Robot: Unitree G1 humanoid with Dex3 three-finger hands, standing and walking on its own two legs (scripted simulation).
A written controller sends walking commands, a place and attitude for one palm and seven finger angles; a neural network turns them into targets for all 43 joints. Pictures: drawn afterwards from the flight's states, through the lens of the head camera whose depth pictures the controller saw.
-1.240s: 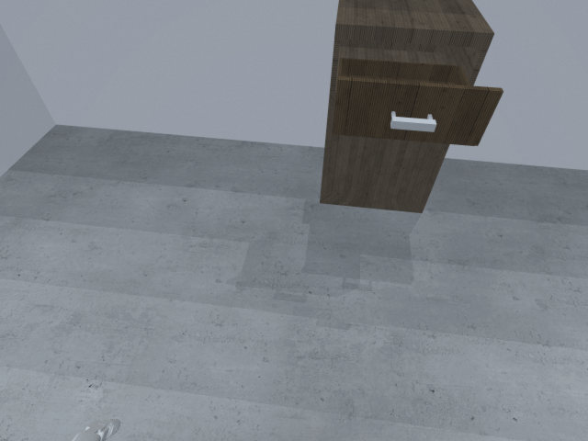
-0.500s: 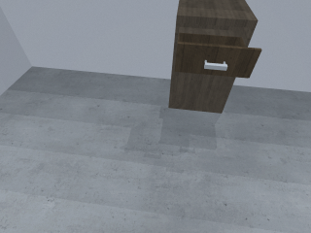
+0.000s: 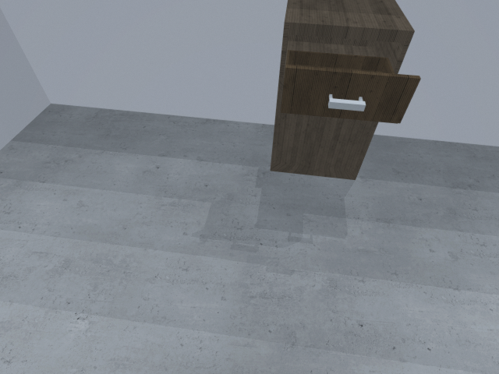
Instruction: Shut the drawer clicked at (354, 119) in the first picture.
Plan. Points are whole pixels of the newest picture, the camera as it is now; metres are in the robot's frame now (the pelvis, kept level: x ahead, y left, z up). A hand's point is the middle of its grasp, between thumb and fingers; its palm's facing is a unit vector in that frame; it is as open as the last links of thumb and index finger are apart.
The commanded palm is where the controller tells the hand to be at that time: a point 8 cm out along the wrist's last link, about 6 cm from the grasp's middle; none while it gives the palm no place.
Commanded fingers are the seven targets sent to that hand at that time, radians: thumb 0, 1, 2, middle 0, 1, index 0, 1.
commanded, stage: look at it before walking up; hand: left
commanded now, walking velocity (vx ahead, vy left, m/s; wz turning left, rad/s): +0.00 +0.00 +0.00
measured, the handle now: (346, 101) +1.01 -0.28 -0.09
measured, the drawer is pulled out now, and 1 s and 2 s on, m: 0.28 0.28 0.28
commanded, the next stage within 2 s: walk to a spot facing it in 0.20 s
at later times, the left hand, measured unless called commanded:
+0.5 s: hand out of the picture +0.07 +0.24 -0.17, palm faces -0.06 -0.95 -0.32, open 7.4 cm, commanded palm none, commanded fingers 0.00 0.90 0.90 -0.20 -0.30 -0.20 -0.30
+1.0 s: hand out of the picture +0.06 +0.16 -0.16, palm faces -0.22 -0.94 -0.26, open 7.4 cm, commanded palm none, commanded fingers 0.00 0.90 0.90 -0.20 -0.30 -0.20 -0.30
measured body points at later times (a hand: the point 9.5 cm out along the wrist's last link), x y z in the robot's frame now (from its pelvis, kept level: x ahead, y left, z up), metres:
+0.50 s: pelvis +0.01 +0.00 +0.00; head +0.02 +0.00 +0.45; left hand +0.08 +0.28 -0.14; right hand +0.08 -0.28 -0.14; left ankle +0.02 +0.13 -0.74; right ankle +0.01 -0.11 -0.74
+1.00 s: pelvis -0.02 -0.03 +0.00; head +0.02 -0.05 +0.44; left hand +0.07 +0.21 -0.14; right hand +0.02 -0.30 -0.15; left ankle +0.00 +0.14 -0.67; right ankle +0.01 -0.10 -0.74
